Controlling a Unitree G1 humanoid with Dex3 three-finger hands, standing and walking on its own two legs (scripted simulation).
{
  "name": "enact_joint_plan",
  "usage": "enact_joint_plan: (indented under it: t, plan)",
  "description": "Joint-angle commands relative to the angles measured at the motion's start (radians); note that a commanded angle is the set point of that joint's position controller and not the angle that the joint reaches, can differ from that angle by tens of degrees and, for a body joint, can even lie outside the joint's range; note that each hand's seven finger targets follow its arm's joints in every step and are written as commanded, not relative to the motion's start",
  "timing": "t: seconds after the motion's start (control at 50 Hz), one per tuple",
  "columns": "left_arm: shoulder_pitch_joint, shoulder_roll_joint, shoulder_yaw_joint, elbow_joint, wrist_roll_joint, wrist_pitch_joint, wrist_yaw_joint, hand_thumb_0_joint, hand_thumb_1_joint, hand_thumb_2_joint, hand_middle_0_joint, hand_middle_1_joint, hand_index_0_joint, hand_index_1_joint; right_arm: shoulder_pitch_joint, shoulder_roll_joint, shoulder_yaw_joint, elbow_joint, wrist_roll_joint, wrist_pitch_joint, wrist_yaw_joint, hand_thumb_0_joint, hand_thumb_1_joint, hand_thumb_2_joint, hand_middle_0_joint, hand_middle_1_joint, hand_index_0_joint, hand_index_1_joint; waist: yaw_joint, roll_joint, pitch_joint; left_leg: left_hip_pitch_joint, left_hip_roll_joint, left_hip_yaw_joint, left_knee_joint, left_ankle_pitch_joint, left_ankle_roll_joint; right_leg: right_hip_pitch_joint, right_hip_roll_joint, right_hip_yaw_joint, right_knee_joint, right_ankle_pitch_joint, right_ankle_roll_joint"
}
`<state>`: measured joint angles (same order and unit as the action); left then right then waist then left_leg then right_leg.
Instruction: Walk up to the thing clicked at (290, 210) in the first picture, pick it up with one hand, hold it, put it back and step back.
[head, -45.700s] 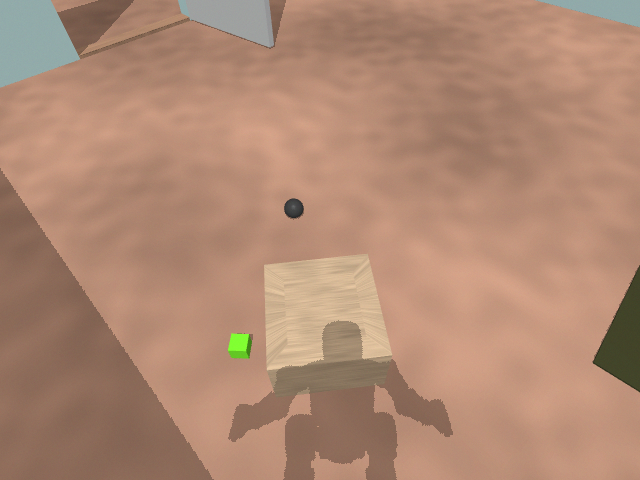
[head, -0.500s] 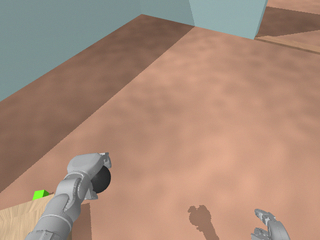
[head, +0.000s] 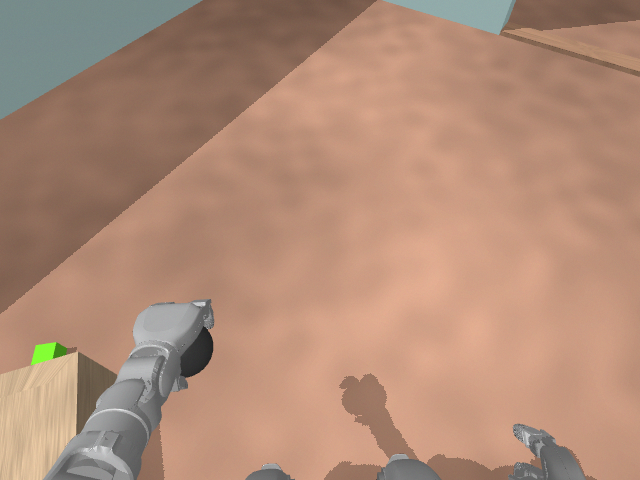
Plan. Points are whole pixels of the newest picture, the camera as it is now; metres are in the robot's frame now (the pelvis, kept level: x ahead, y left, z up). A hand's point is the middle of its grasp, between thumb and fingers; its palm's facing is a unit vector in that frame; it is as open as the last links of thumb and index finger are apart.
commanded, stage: crouch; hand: left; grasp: from above
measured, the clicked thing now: (184, 348) +0.32 +0.22 -0.12
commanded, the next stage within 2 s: lower in 1.68 s
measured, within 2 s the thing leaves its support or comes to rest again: neither
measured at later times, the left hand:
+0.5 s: hand (220, 356) +0.38 +0.22 -0.34, palm faces -0.46 +0.02 -0.89, open 10.8 cm
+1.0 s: hand (238, 358) +0.42 +0.22 -0.49, palm faces -0.45 -0.02 -0.90, open 10.7 cm
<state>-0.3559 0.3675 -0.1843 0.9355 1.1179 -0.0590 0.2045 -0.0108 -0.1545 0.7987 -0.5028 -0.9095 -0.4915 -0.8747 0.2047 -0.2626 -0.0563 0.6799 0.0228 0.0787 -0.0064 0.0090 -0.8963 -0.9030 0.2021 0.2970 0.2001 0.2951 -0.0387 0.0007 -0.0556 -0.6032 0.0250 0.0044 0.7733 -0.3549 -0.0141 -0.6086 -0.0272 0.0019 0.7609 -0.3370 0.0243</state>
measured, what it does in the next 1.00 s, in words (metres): lowers itself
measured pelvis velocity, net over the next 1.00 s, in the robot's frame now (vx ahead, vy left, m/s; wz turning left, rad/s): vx -0.06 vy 0.00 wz -0.05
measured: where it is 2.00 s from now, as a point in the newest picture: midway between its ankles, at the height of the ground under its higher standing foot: outside the picture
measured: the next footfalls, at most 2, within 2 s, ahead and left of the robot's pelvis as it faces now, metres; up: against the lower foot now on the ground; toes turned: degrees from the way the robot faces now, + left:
none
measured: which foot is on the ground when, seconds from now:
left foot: down 0.00-1.00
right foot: down 0.00-1.00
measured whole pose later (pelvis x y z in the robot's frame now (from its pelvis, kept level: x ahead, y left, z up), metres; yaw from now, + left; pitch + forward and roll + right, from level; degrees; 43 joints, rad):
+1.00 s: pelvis -0.06 +0.00 -0.32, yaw -3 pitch +39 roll -5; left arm -0.96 0.58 0.05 1.41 1.23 -0.08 0.40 -0.01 -0.15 0.70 -0.57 -0.84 -0.57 -0.81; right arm 0.17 -0.26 0.00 0.73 -0.12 -0.08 0.10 0.00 -0.91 -0.90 0.20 0.30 0.20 0.29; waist -0.25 0.02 -0.13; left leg -2.08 0.01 -0.09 2.10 -0.70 -0.02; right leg -2.05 -0.01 -0.03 2.04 -0.66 0.03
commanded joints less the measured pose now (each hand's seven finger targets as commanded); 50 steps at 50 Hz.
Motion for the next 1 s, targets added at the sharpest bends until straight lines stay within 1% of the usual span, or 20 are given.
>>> enact_joint_plan:
  t: [0.0, 0.04, 0.08, 0.12, 0.16, 0.28, 0.3, 0.34, 0.38, 0.44, 0.48, 0.52, 0.6, 0.7, 0.76, 0.78, 0.8, 0.88, 0.9, 0.98]
  plan:
    - [-0.426, 0.168, 0.081, -0.077, 0.051, -0.023, 0.139, 0.0, 0.289, 1.009, -0.682, -1.044, -0.712, -1.015, 0.075, -0.151, -0.066, -0.064, -0.025, -0.034, -0.002, 0.0, -0.901, -0.899, 0.199, 0.3, 0.2, 0.3, -0.043, 0.033, -0.391, -0.026, -0.039, 0.025, 0.179, 0.215, 0.016, -0.118, 0.033, -0.006, 0.126, 0.2, -0.04]
    - [-0.497, 0.198, 0.099, -0.038, 0.068, -0.018, 0.178, 0.0, 0.295, 0.992, -0.671, -1.054, -0.709, -1.017, 0.08, -0.163, -0.068, -0.059, -0.03, -0.039, -0.002, 0.0, -0.902, -0.9, 0.199, 0.3, 0.2, 0.3, -0.045, 0.052, -0.426, -0.108, -0.034, 0.02, 0.246, 0.172, 0.014, -0.224, 0.04, -0.012, 0.2, 0.15, -0.045]
    - [-0.585, 0.201, 0.093, 0.005, 0.075, -0.01, 0.203, 0.0, 0.339, 1.02, -0.701, -1.076, -0.74, -1.038, 0.093, -0.16, -0.068, -0.046, -0.037, -0.051, -0.008, 0.0, -0.902, -0.9, 0.199, 0.3, 0.2, 0.3, -0.068, 0.087, -0.468, -0.202, -0.035, 0.015, 0.312, 0.116, 0.015, -0.304, 0.039, -0.016, 0.269, 0.111, -0.046]
    - [-0.586, 0.26, 0.131, 0.08, 0.083, 0.004, 0.222, 0.0, 0.377, 1.002, -0.727, -1.056, -0.767, -1.017, 0.108, -0.166, -0.069, -0.032, -0.041, -0.058, -0.016, 0.0, -0.9, -0.898, 0.199, 0.3, 0.2, 0.3, -0.063, 0.073, -0.504, -0.293, -0.035, 0.015, 0.379, 0.078, 0.021, -0.361, 0.042, -0.019, 0.335, 0.074, -0.047]
    - [-0.621, 0.227, 0.118, 0.102, 0.063, 0.014, 0.228, 0.0, 0.391, 1.031, -0.731, -1.082, -0.772, -1.041, 0.119, -0.162, -0.067, -0.02, -0.05, -0.073, -0.019, 0.0, -0.899, -0.897, 0.2, 0.299, 0.2, 0.299, -0.081, 0.074, -0.558, -0.386, -0.033, 0.009, 0.452, 0.054, 0.027, -0.426, 0.043, -0.021, 0.404, 0.057, -0.048]
    - [-0.715, 0.3, 0.158, 0.12, 0.041, 0.048, 0.217, 0.0, 0.46, 1.023, -0.807, -1.029, -0.838, -0.999, 0.137, -0.176, -0.076, -0.005, -0.065, -0.099, -0.029, 0.0, -0.899, -0.898, 0.199, 0.299, 0.2, 0.299, -0.093, 0.145, -0.717, -0.487, -0.02, -0.026, 0.582, 0.01, 0.016, -0.603, 0.039, -0.043, 0.587, 0.004, -0.059]
    - [-0.697, 0.288, 0.153, 0.164, 0.041, 0.053, 0.208, 0.0, 0.487, 1.01, -0.824, -1.029, -0.859, -0.995, 0.146, -0.178, -0.071, 0.001, -0.069, -0.101, -0.027, 0.0, -0.9, -0.898, 0.199, 0.299, 0.2, 0.299, -0.106, 0.138, -0.688, -0.521, -0.018, -0.035, 0.599, -0.005, 0.014, -0.65, 0.037, -0.048, 0.61, -0.013, -0.06]
    - [-0.774, 0.331, 0.174, 0.125, 0.045, 0.048, 0.2, 0.0, 0.479, 1.025, -0.821, -1.029, -0.852, -0.998, 0.144, -0.181, -0.074, -0.004, -0.073, -0.107, -0.026, 0.0, -0.899, -0.898, 0.199, 0.299, 0.2, 0.299, -0.106, 0.164, -0.737, -0.564, -0.019, -0.043, 0.631, -0.066, 0.014, -0.692, 0.039, -0.054, 0.655, -0.062, -0.063]
    - [-0.768, 0.312, 0.169, 0.202, 0.038, 0.049, 0.19, 0.0, 0.488, 1.028, -0.822, -1.041, -0.858, -1.006, 0.146, -0.182, -0.065, 0.0, -0.076, -0.112, -0.022, 0.0, -0.899, -0.898, 0.199, 0.299, 0.2, 0.299, -0.135, 0.143, -0.681, -0.636, -0.017, -0.056, 0.667, -0.155, 0.015, -0.782, 0.036, -0.061, 0.693, -0.134, -0.063]
    - [-0.807, 0.313, 0.172, 0.215, 0.028, 0.026, 0.179, 0.0, 0.476, 0.996, -0.816, -1.001, -0.851, -0.966, 0.158, -0.184, -0.059, 0.009, -0.082, -0.126, -0.013, 0.0, -0.896, -0.897, 0.2, 0.299, 0.2, 0.299, -0.155, 0.131, -0.681, -0.726, -0.021, -0.064, 0.726, -0.238, 0.024, -0.861, 0.034, -0.063, 0.739, -0.2, -0.061]
    - [-0.856, 0.364, 0.191, 0.168, 0.033, -0.001, 0.174, 0.0, 0.496, 0.982, -0.823, -0.996, -0.862, -0.958, 0.163, -0.188, -0.056, 0.009, -0.083, -0.134, -0.006, 0.0, -0.895, -0.896, 0.2, 0.299, 0.2, 0.299, -0.159, 0.143, -0.753, -0.76, -0.027, -0.054, 0.785, -0.22, 0.03, -0.86, 0.036, -0.062, 0.78, -0.187, -0.061]
    - [-0.852, 0.348, 0.191, 0.191, 0.043, -0.016, 0.178, 0.0, 0.506, 1.003, -0.823, -1.016, -0.864, -0.975, 0.178, -0.191, -0.043, 0.019, -0.09, -0.142, 0.004, 0.0, -0.894, -0.896, 0.2, 0.299, 0.2, 0.299, -0.173, 0.154, -0.764, -0.783, -0.027, -0.056, 0.831, -0.186, 0.029, -0.903, 0.029, -0.067, 0.823, -0.159, -0.059]
    - [-0.914, 0.403, 0.22, 0.181, 0.081, -0.047, 0.212, 0.0, 0.493, 1.047, -0.844, -0.999, -0.872, -0.973, 0.199, -0.198, -0.036, 0.033, -0.101, -0.152, 0.02, 0.0, -0.901, -0.9, 0.2, 0.299, 0.2, 0.299, -0.179, 0.211, -0.815, -0.78, -0.028, -0.06, 0.889, -0.17, 0.022, -0.975, 0.025, -0.075, 0.891, -0.149, -0.063]
    - [-0.967, 0.41, 0.236, 0.215, 0.117, -0.04, 0.26, 0.0, 0.458, 1.032, -0.832, -0.946, -0.852, -0.928, 0.212, -0.208, -0.027, 0.056, -0.122, -0.162, 0.044, 0.0, -0.902, -0.901, 0.2, 0.299, 0.2, 0.299, -0.195, 0.302, -0.849, -0.766, -0.027, -0.049, 0.972, -0.075, 0.013, -1.054, 0.022, -0.081, 0.973, -0.08, -0.067]
    - [-0.963, 0.433, 0.253, 0.255, 0.127, -0.03, 0.27, 0.0, 0.469, 1.036, -0.847, -0.934, -0.862, -0.92, 0.22, -0.211, -0.024, 0.062, -0.132, -0.165, 0.06, 0.0, -0.905, -0.902, 0.2, 0.299, 0.2, 0.299, -0.199, 0.294, -0.847, -0.811, -0.029, -0.035, 1.034, -0.026, 0.021, -1.053, 0.025, -0.083, 1.006, -0.029, -0.062]
    - [-0.954, 0.414, 0.245, 0.277, 0.125, -0.024, 0.268, 0.0, 0.486, 1.034, -0.858, -0.941, -0.875, -0.925, 0.22, -0.204, -0.019, 0.056, -0.135, -0.166, 0.067, 0.0, -0.906, -0.902, 0.199, 0.299, 0.2, 0.299, -0.208, 0.286, -0.829, -0.83, -0.029, -0.034, 1.041, -0.025, 0.022, -1.049, 0.023, -0.084, 1.011, -0.024, -0.061]
    - [-0.955, 0.43, 0.252, 0.281, 0.121, -0.021, 0.268, 0.0, 0.475, 1.043, -0.856, -0.936, -0.87, -0.924, 0.21, -0.204, -0.019, 0.056, -0.136, -0.165, 0.069, 0.0, -0.906, -0.902, 0.2, 0.299, 0.2, 0.299, -0.197, 0.278, -0.824, -0.859, -0.029, -0.023, 1.062, -0.041, 0.028, -1.047, 0.028, -0.081, 1.014, -0.026, -0.059]
    - [-0.954, 0.426, 0.254, 0.31, 0.107, -0.012, 0.256, 0.0, 0.488, 1.059, -0.854, -0.97, -0.871, -0.953, 0.215, -0.209, -0.021, 0.053, -0.141, -0.165, 0.087, 0.0, -0.907, -0.901, 0.2, 0.299, 0.2, 0.299, -0.211, 0.265, -0.807, -0.916, -0.029, -0.021, 1.098, -0.057, 0.031, -1.052, 0.031, -0.086, 1.049, -0.029, -0.057]
    - [-0.955, 0.445, 0.258, 0.32, 0.102, -0.011, 0.252, 0.0, 0.489, 1.051, -0.857, -0.966, -0.874, -0.949, 0.202, -0.21, -0.02, 0.054, -0.138, -0.163, 0.089, 0.0, -0.908, -0.902, 0.2, 0.299, 0.2, 0.299, -0.202, 0.271, -0.799, -0.945, -0.028, -0.017, 1.108, -0.06, 0.033, -1.047, 0.035, -0.086, 1.059, -0.028, -0.057]
    - [-0.95, 0.416, 0.236, 0.349, 0.097, -0.023, 0.221, 0.0, 0.509, 1.032, -0.871, -0.954, -0.889, -0.936, 0.212, -0.219, -0.02, 0.054, -0.141, -0.16, 0.104, 0.0, -0.91, -0.903, 0.199, 0.299, 0.2, 0.299, -0.229, 0.248, -0.771, -0.969, -0.026, -0.027, 1.143, -0.055, 0.032, -1.074, 0.038, -0.095, 1.092, -0.023, -0.054]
